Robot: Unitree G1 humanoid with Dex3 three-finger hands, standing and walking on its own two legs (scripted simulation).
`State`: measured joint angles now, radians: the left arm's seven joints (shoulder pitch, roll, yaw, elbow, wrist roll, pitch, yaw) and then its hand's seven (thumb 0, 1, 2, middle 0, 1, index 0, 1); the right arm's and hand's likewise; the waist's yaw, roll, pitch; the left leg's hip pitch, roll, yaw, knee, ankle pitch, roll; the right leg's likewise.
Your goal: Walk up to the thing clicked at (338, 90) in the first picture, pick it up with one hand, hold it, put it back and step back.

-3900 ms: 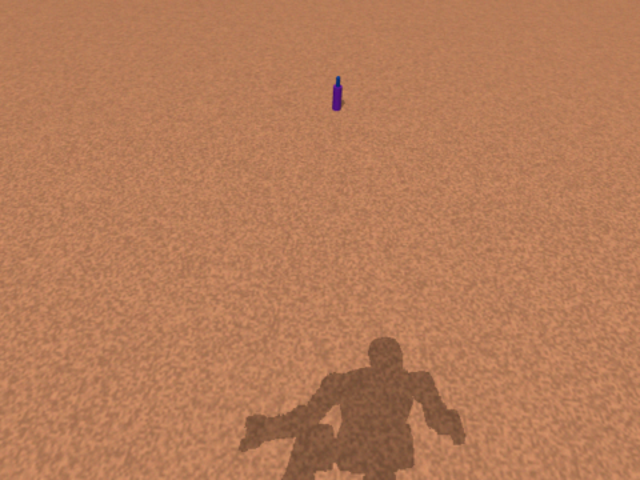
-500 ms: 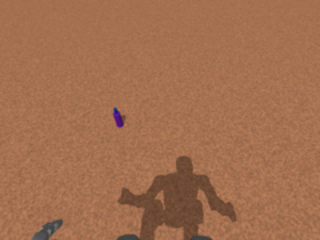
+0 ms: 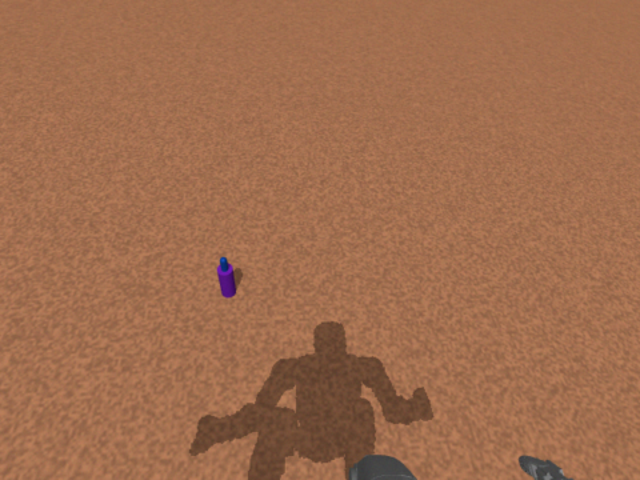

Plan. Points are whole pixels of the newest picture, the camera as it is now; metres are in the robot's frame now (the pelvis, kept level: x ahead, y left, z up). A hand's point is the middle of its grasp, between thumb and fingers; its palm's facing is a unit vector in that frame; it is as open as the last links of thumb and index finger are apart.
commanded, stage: walk up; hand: left
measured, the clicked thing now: (226, 275) +0.83 +0.26 -0.67
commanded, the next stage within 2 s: none
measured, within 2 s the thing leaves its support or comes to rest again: neither
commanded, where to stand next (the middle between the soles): +0.49 +0.00 m, yaw -1 degrees
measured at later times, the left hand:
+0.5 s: hand (137, 405) +0.24 +0.25 -0.12, palm faces -0.03 -0.91 -0.41, open 7.3 cm
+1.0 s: hand (155, 295) +0.43 +0.27 -0.14, palm faces -0.11 -0.91 -0.39, open 7.3 cm
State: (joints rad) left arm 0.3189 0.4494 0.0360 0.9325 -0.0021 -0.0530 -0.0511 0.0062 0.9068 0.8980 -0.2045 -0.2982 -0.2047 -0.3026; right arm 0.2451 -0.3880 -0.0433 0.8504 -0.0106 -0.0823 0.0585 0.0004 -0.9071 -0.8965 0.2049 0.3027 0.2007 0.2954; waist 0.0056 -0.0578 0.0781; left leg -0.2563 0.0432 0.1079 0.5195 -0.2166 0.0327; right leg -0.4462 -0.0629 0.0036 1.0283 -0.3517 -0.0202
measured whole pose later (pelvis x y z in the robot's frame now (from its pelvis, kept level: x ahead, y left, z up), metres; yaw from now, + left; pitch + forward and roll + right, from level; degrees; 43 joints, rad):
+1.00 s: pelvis +0.35 -0.01 -0.01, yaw -1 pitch -3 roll +1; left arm 0.28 0.43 0.05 0.91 0.02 -0.07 -0.06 0.00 0.91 0.90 -0.21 -0.30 -0.21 -0.30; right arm 0.35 -0.44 -0.05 0.85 -0.02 -0.05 0.06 0.00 -0.90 -0.90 0.21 0.30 0.20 0.30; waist -0.04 0.01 0.07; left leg -0.20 0.06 0.10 0.62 -0.37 0.01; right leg -0.39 -0.06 -0.04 0.62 -0.22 -0.01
